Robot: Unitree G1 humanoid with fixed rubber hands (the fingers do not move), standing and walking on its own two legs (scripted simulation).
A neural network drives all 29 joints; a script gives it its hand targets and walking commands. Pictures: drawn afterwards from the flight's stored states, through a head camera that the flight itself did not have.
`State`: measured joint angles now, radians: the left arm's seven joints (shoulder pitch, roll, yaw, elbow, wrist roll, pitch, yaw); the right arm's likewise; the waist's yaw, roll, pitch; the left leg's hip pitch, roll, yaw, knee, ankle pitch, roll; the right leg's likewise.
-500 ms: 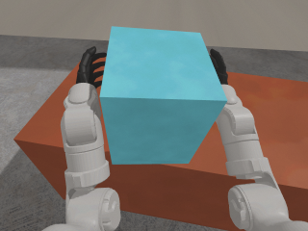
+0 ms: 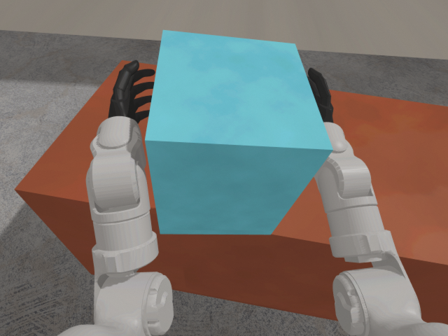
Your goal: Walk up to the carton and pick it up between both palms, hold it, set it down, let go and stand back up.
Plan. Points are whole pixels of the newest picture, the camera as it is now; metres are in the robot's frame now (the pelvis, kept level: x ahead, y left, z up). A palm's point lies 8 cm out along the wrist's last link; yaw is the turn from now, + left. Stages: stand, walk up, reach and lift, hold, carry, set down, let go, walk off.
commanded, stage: hold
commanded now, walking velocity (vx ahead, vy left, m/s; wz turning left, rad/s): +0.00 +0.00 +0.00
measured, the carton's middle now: (223, 144) +0.36 +0.01 +0.16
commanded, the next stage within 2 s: none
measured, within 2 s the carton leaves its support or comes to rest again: neither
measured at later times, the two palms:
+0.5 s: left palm (117, 115) +0.35 +0.16 +0.23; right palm (317, 113) +0.37 -0.14 +0.22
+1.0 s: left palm (123, 110) +0.36 +0.15 +0.23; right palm (320, 110) +0.37 -0.14 +0.22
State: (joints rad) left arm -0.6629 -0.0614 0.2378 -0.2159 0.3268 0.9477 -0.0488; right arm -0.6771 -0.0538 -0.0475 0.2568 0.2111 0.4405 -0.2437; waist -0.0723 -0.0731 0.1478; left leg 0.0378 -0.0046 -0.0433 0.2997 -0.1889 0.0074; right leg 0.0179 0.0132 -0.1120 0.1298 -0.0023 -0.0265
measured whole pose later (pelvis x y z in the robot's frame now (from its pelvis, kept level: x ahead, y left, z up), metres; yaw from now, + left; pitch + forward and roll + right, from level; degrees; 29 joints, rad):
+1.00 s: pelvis +0.01 +0.00 +0.00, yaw +0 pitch -8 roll -1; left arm -0.67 -0.07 0.26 -0.18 0.31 0.94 -0.04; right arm -0.70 -0.05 -0.07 0.28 0.19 0.48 -0.23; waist -0.08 -0.06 0.08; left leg 0.04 0.00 -0.05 0.29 -0.19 0.01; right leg 0.02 0.01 -0.12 0.12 -0.01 -0.02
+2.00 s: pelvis +0.01 +0.00 +0.00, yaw +0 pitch -9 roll -1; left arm -0.65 -0.07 0.25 -0.20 0.31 0.95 -0.05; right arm -0.68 -0.05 -0.05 0.26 0.20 0.48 -0.24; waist -0.08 -0.06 0.10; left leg 0.05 0.00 -0.05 0.29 -0.19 0.01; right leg 0.03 0.01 -0.12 0.12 -0.01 -0.02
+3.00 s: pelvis +0.01 +0.00 +0.00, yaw +1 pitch -8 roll -1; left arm -0.66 -0.06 0.25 -0.19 0.32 0.96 -0.05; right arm -0.69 -0.04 -0.07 0.28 0.19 0.48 -0.24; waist -0.08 -0.07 0.08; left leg 0.04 -0.01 -0.05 0.30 -0.20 0.01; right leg 0.02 0.01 -0.12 0.14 -0.02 -0.02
